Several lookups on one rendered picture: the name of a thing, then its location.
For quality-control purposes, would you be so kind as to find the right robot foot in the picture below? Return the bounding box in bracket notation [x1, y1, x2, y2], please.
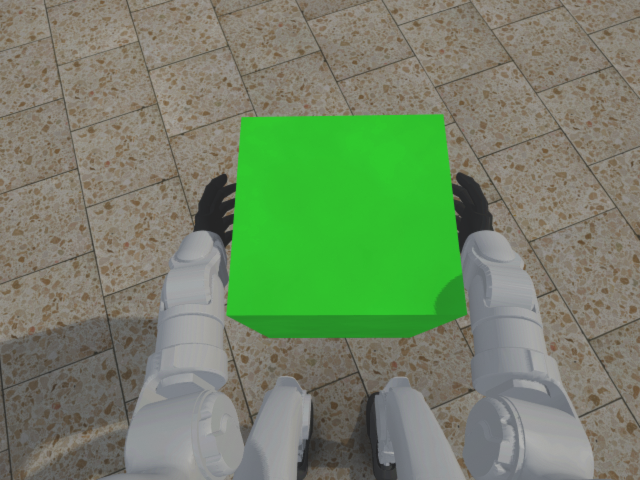
[366, 392, 397, 480]

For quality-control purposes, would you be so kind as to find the right robot upper arm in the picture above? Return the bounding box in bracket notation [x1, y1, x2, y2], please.
[462, 395, 613, 480]

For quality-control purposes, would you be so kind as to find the left robot upper arm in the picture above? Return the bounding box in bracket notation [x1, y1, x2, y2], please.
[97, 389, 244, 480]

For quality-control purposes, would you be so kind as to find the left robot thigh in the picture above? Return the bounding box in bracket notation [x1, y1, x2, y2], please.
[232, 386, 311, 480]

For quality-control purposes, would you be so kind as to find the left robot forearm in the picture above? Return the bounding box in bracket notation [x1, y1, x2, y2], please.
[124, 231, 229, 473]

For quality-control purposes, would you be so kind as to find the robot left hand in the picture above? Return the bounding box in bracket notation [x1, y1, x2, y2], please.
[193, 174, 236, 248]

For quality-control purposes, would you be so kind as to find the robot right hand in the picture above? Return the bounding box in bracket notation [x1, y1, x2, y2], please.
[452, 172, 494, 253]

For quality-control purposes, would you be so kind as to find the carton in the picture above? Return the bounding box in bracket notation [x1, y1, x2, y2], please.
[226, 114, 467, 338]

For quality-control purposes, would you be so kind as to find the right robot forearm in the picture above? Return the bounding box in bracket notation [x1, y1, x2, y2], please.
[460, 230, 594, 476]

